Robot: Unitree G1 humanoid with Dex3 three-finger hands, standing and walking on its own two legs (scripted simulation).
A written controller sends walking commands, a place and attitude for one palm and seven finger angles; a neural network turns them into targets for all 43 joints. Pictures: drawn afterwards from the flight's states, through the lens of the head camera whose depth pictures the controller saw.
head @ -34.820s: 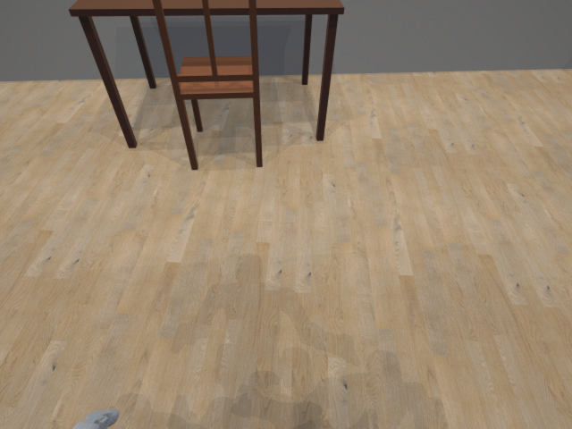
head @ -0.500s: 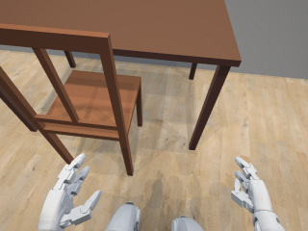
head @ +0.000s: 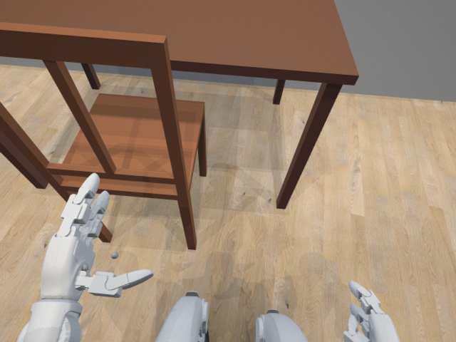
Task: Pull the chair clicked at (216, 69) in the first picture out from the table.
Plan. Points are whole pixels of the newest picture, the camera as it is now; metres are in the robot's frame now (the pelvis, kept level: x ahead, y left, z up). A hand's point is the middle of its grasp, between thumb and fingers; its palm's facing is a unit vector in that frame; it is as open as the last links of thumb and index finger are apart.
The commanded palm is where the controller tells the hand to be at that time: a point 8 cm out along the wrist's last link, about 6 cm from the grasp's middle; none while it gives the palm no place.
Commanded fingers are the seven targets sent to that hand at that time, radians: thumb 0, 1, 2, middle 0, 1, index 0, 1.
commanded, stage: raise the hand toward the chair's back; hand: left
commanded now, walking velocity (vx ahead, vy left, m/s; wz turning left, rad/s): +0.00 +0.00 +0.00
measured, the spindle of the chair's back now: (87, 126) +0.51 +0.33 +0.03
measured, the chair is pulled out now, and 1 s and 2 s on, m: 0.00 0.00 0.00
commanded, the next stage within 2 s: aim the fingers beside a spindle in 1.08 s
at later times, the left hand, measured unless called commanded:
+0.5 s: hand (113, 240) +0.26 +0.20 +0.06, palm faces -0.02 -1.00 -0.03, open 16.9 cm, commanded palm +0.24 +0.25 +0.07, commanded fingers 0.00 -0.50 0.30 -0.06 -0.08 -0.06 -0.08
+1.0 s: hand (115, 231) +0.27 +0.19 +0.07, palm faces +0.02 -1.00 -0.06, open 16.9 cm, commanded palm +0.24 +0.24 +0.07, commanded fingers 0.00 -0.50 0.30 -0.06 -0.08 -0.06 -0.08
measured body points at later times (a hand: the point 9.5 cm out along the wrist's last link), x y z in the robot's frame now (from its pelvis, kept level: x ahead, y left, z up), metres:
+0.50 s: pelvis +0.03 +0.00 +0.01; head +0.10 +0.01 +0.45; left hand +0.26 +0.25 +0.06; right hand +0.23 -0.22 -0.06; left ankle +0.08 +0.09 -0.63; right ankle +0.03 -0.11 -0.63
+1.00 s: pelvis +0.02 -0.02 +0.01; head +0.09 -0.01 +0.45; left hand +0.26 +0.25 +0.07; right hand +0.21 -0.26 -0.06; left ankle +0.08 +0.09 -0.63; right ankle +0.03 -0.11 -0.63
